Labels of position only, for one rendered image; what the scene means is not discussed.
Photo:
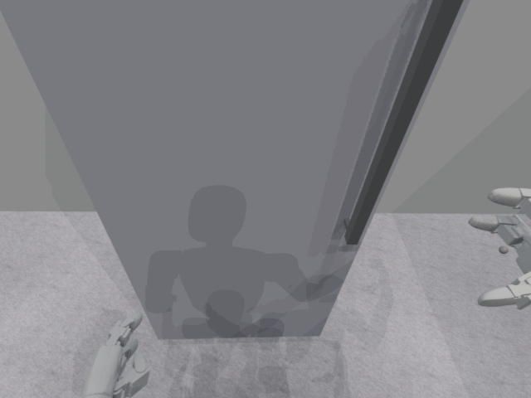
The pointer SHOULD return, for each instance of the fridge door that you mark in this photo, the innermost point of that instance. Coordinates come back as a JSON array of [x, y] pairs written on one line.
[[223, 142]]

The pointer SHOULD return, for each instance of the left robot hand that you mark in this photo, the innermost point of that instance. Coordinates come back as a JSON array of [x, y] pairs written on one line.
[[110, 361]]

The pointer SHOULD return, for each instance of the handle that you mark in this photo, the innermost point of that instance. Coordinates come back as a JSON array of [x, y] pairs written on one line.
[[436, 28]]

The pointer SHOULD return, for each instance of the right robot hand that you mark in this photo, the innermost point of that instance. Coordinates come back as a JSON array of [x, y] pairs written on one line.
[[517, 234]]

